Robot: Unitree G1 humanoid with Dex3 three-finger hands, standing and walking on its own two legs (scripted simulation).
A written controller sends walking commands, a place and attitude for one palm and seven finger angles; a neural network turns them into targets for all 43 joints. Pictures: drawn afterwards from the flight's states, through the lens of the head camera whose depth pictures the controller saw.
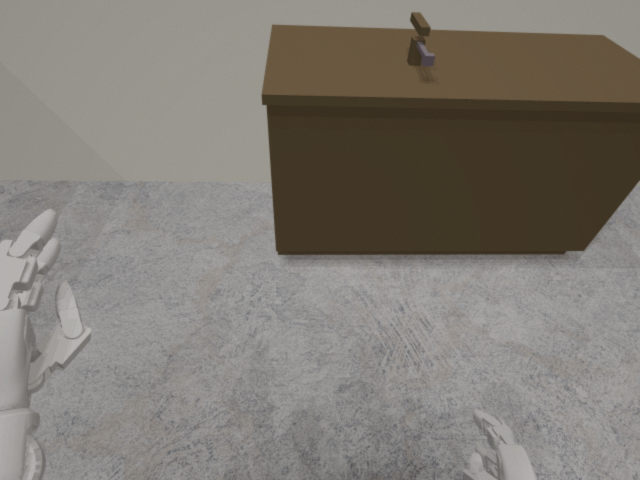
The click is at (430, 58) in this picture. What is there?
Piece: tap's lever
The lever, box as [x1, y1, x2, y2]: [421, 53, 434, 65]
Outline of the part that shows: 423,53 421,62 422,64 432,65 434,59 433,53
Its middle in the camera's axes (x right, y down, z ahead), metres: +0.31 -0.51 +1.10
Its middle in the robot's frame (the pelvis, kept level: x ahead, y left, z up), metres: +1.18 -0.24 +0.05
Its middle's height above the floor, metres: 0.82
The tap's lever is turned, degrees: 0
